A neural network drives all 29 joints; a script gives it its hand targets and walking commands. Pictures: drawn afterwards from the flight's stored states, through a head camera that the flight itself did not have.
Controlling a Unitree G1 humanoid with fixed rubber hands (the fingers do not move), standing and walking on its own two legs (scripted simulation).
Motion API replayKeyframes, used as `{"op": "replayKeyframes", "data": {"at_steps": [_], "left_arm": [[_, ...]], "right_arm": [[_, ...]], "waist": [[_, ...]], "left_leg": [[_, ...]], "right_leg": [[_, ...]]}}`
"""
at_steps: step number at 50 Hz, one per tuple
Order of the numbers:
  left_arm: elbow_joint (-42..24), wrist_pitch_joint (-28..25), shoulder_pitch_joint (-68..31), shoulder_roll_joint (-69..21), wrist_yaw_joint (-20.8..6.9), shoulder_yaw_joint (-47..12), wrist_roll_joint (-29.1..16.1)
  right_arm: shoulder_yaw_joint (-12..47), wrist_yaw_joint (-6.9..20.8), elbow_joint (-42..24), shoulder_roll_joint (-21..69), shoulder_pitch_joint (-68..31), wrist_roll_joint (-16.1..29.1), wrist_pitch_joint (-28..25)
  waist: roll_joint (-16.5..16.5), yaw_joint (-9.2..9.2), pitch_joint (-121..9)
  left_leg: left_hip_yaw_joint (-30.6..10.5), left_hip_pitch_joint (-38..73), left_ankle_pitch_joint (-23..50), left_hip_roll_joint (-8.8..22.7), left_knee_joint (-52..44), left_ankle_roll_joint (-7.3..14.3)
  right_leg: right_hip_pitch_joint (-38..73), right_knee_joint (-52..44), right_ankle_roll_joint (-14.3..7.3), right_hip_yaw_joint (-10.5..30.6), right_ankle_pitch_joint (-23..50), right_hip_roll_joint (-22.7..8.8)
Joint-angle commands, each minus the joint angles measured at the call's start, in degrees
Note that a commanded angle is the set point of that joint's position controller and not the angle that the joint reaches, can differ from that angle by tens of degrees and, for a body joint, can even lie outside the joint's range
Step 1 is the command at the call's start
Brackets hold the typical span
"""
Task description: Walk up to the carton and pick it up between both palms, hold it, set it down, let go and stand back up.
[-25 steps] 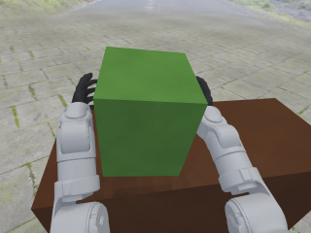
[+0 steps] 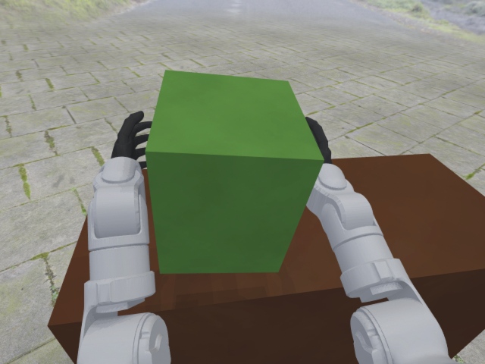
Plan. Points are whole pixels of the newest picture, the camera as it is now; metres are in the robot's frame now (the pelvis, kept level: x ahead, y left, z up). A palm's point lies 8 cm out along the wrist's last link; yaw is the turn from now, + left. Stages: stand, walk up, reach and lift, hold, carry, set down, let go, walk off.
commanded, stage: hold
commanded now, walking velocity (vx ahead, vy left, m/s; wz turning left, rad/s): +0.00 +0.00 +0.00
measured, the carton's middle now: (224, 176) +0.38 +0.01 +0.19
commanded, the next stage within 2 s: none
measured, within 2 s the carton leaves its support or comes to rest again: neither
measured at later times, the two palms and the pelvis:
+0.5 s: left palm (127, 163) +0.36 +0.15 +0.24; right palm (318, 169) +0.36 -0.14 +0.22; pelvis +0.00 +0.00 +0.00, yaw +0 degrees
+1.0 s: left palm (126, 166) +0.36 +0.15 +0.23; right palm (317, 170) +0.36 -0.14 +0.21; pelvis +0.00 +0.00 +0.00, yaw +0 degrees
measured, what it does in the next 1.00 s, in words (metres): stands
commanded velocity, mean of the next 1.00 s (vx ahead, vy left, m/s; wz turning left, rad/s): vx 0.00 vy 0.00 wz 0.00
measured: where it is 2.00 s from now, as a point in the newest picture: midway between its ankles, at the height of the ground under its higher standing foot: outside the picture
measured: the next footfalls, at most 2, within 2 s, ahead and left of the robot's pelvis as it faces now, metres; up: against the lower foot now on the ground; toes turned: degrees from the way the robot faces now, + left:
none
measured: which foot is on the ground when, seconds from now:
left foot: down 0.00-1.00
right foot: down 0.00-1.00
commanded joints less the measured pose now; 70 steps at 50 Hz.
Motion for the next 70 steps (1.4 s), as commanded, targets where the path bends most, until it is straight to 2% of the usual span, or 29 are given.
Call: {"op": "replayKeyframes", "data": {"at_steps": [1, 3, 5, 8, 9, 11, 12, 15, 16, 19, 21, 22, 23, 25, 26, 29, 30, 31, 32, 34, 35, 36, 37, 39, 53, 70], "left_arm": [[-5.05, -3.78, -32.68, -32.33, -6.87, -26.12, -9.09], [-4.43, -3.47, -31.99, -32.83, -6.9, -25.89, -8.88], [-3.22, -3.27, -32.19, -32.03, -7.07, -25.58, -8.38], [-5.33, -3.33, -32.1, -32.15, -7.05, -26.33, -8.55], [-4.59, -3.18, -31.24, -32.33, -7.28, -25.81, -8.48], [-3.73, -3.04, -31.5, -32.36, -7.5, -25.27, -7.94], [-5.08, -3.39, -32.82, -32.64, -7.27, -25.64, -8.16], [-6.85, -3.8, -32.78, -32.88, -6.36, -27.68, -10.06], [-4.85, -3.65, -32.64, -32.13, -6.4, -26.35, -9.48], [-3.67, -3.44, -32.41, -32.18, -6.86, -25.16, -8.4], [-5.16, -3.58, -33.37, -33.34, -6.67, -26.74, -9.01], [-4.63, -3.47, -33.17, -32.35, -6.77, -26.27, -8.78], [-4.34, -3.49, -33.92, -32.73, -6.9, -25.77, -8.75], [-1.73, -3.62, -34.01, -33.02, -6.97, -25.68, -8.83], [-2.44, -3.91, -34.57, -33.77, -6.76, -26.36, -9.56], [-1.64, -3.75, -32.43, -32.72, -6.39, -25.47, -8.58], [-2.81, -3.76, -32.88, -32.67, -6.48, -24.85, -8.38], [-0.96, -3.46, -32.5, -32.07, -6.76, -23.97, -8.04], [-1.17, -3.62, -33.7, -31.66, -6.95, -23.24, -7.8], [-1.79, -3.78, -33.5, -31.52, -7.08, -23.25, -7.87], [-3.37, -3.87, -33.0, -31.84, -7.09, -24.75, -8.38], [-3.31, -3.95, -33.56, -32.35, -7.08, -24.94, -9.02], [-1.23, -3.56, -31.99, -31.79, -7.57, -23.84, -7.54], [-2.64, -3.64, -32.09, -31.91, -8.24, -24.36, -7.83], [-2.68, -4.05, -32.95, -32.87, -7.54, -25.66, -8.67], [-2.63, -3.98, -32.27, -32.25, -7.92, -24.87, -8.07]], "right_arm": [[20.69, 5.36, -18.82, 33.19, -44.7, 5.32, -3.18], [20.4, 5.34, -20.05, 32.68, -45.66, 5.42, -3.23], [19.52, 5.38, -17.67, 32.09, -44.06, 4.63, -2.73], [20.8, 5.21, -18.8, 32.85, -43.54, 5.0, -2.74], [20.93, 5.05, -19.46, 32.91, -43.5, 5.23, -2.62], [20.43, 5.31, -19.18, 32.3, -44.39, 4.9, -2.56], [20.25, 5.61, -19.29, 32.69, -44.52, 4.55, -2.89], [21.66, 5.71, -21.19, 33.2, -44.86, 5.25, -3.36], [21.51, 5.63, -20.6, 33.05, -45.61, 5.1, -3.11], [20.61, 5.61, -18.55, 32.91, -44.58, 4.91, -2.95], [19.82, 5.91, -18.25, 32.68, -44.66, 4.45, -3.27], [19.51, 5.91, -16.59, 32.55, -43.29, 4.01, -2.93], [19.77, 6.02, -17.72, 32.74, -45.03, 4.29, -3.14], [18.31, 6.07, -17.6, 32.48, -46.42, 3.2, -3.52], [18.29, 6.25, -18.91, 33.01, -47.36, 3.04, -4.05], [19.38, 6.21, -16.67, 32.25, -44.96, 3.93, -3.23], [19.57, 6.24, -15.52, 32.93, -44.23, 4.56, -3.0], [19.2, 6.12, -15.54, 32.19, -45.18, 4.2, -3.01], [19.2, 6.07, -15.09, 33.04, -45.85, 4.05, -3.02], [19.2, 5.97, -15.57, 33.46, -45.43, 4.07, -3.23], [19.91, 5.75, -17.72, 33.38, -45.33, 4.51, -3.64], [20.83, 5.48, -19.81, 34.13, -47.28, 4.97, -3.95], [20.71, 5.23, -18.19, 33.5, -44.79, 5.11, -3.69], [21.31, 4.92, -19.54, 33.3, -45.11, 5.78, -3.75], [19.72, 5.78, -19.11, 32.63, -45.29, 4.16, -4.12], [20.41, 5.49, -19.49, 32.82, -45.06, 4.42, -4.57]], "waist": [[3.66, -0.7, -21.78], [3.45, -0.35, -21.62], [3.51, -0.84, -19.0], [3.7, -0.79, -20.23], [3.11, -0.73, -20.57], [4.27, -0.49, -19.27], [4.8, -0.33, -20.61], [4.23, -0.61, -23.97], [3.04, -0.09, -21.95], [2.85, 0.25, -20.06], [4.56, -0.73, -20.45], [3.9, -1.13, -19.79], [3.43, -0.27, -20.85], [3.82, -0.53, -19.86], [4.21, -0.69, -21.46], [4.18, -0.41, -20.05], [4.09, -0.16, -20.4], [3.19, -0.13, -19.66], [2.62, 0.59, -19.37], [2.37, 0.58, -20.36], [3.07, -0.17, -22.77], [2.67, 0.23, -23.98], [2.87, -0.41, -20.03], [3.05, -0.57, -21.19], [3.95, -0.65, -20.8], [3.5, -0.49, -20.94]], "left_leg": [[2.27, 7.84, 15.24, -2.61, -0.06, -0.78], [2.19, 7.8, 15.45, -2.53, -0.09, -0.76], [2.11, 7.61, 13.13, -2.49, -0.63, -0.71], [2.26, 8.72, 16.21, -2.6, -0.04, -1.05], [2.22, 8.2, 15.82, -2.73, -0.14, -0.96], [2.33, 6.55, 11.93, -2.65, -1.15, -0.82], [2.37, 6.37, 12.1, -2.45, -1.22, -0.74], [1.89, 9.69, 16.46, -2.48, 0.66, -1.11], [2.14, 8.36, 15.04, -2.59, 0.19, -0.67], [2.34, 6.79, 11.86, -2.3, -1.35, -0.1], [2.34, 7.44, 13.0, -2.16, -1.07, -0.74], [2.26, 7.96, 12.54, -2.18, -1.16, -0.73], [2.3, 7.73, 12.09, -2.12, -1.17, -0.46], [2.32, 5.86, 8.36, -2.09, -2.06, -0.04], [2.24, 5.94, 8.41, -2.0, -1.98, -0.03], [2.07, 7.05, 11.99, -2.2, -1.15, -0.32], [2.06, 7.25, 12.1, -2.14, -1.24, -0.29], [2.41, 6.58, 11.19, -2.23, -1.4, -0.04], [2.62, 5.35, 9.92, -2.37, -1.98, 0.3], [2.78, 6.56, 12.36, -2.57, -1.26, 0.31], [2.39, 7.77, 13.54, -2.62, -0.55, 0.1], [2.37, 7.92, 14.26, -2.87, 0.01, 0.24], [2.34, 7.95, 16.06, -2.97, -0.24, -0.25], [2.24, 8.17, 16.4, -3.21, -0.02, -0.58], [2.18, 6.69, 12.52, -2.42, -1.21, -0.5], [2.29, 7.25, 13.93, -2.78, -0.78, -0.28]], "right_leg": [[1.69, -0.91, 2.87, -2.15, 10.87, 3.37], [1.47, -1.2, 2.91, -2.2, 10.52, 3.36], [0.14, -1.51, 2.95, -1.93, 8.81, 3.0], [1.39, -1.0, 3.23, -2.26, 12.9, 3.27], [1.96, -1.18, 3.31, -2.05, 12.55, 3.26], [1.21, -1.4, 2.94, -2.17, 8.2, 3.14], [0.72, -1.26, 2.62, -2.22, 7.62, 3.33], [0.23, -0.71, 2.9, -2.45, 11.81, 3.55], [0.04, -1.1, 3.01, -2.2, 10.82, 3.58], [0.59, -1.18, 2.95, -1.64, 7.68, 3.2], [0.11, -1.1, 2.46, -1.8, 7.92, 3.38], [-0.17, -1.35, 2.5, -2.07, 7.31, 3.42], [-0.19, -1.26, 2.47, -2.23, 6.79, 3.55], [-1.13, -1.86, 2.37, -2.13, 3.54, 3.22], [-0.97, -1.63, 2.2, -2.18, 3.37, 3.43], [-0.44, -1.54, 2.39, -1.86, 7.74, 3.29], [0.04, -1.25, 2.53, -1.87, 7.24, 3.41], [0.0, -1.77, 2.76, -1.61, 6.85, 3.04], [0.58, -1.72, 2.88, -1.6, 5.63, 2.94], [1.24, -1.33, 3.1, -1.61, 8.83, 2.92], [1.96, -0.9, 3.2, -1.58, 10.4, 2.84], [1.95, -0.92, 3.34, -1.7, 11.72, 2.9], [2.46, -1.4, 2.95, -2.26, 13.06, 3.5], [2.9, -1.31, 3.19, -2.28, 13.55, 3.34], [0.77, -1.75, 2.15, -2.51, 6.62, 3.51], [1.83, -1.63, 2.55, -2.55, 9.2, 3.35]]}}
